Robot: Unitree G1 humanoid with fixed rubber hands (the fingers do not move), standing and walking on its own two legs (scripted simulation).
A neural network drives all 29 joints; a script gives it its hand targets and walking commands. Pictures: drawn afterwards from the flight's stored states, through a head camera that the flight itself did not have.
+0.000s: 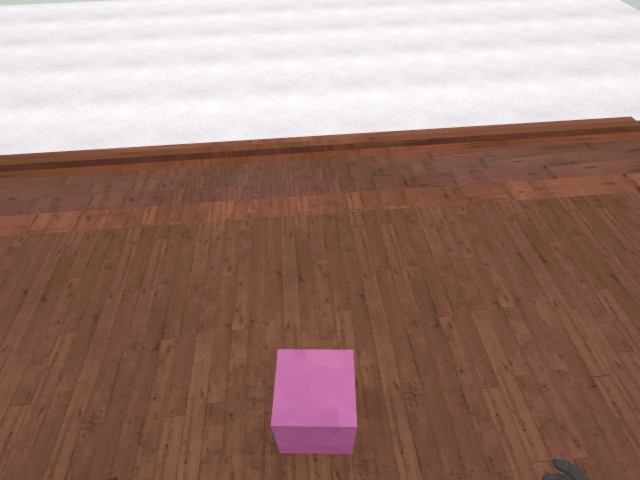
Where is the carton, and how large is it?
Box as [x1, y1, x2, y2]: [271, 349, 356, 453]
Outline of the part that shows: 278,349 271,427 279,451 302,453 351,453 356,430 353,351 322,349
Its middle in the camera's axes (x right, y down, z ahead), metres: -0.01 +0.48 +1.10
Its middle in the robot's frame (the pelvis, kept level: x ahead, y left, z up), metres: +0.45 +0.03 -0.66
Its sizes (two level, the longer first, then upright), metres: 0.210 0.200 0.250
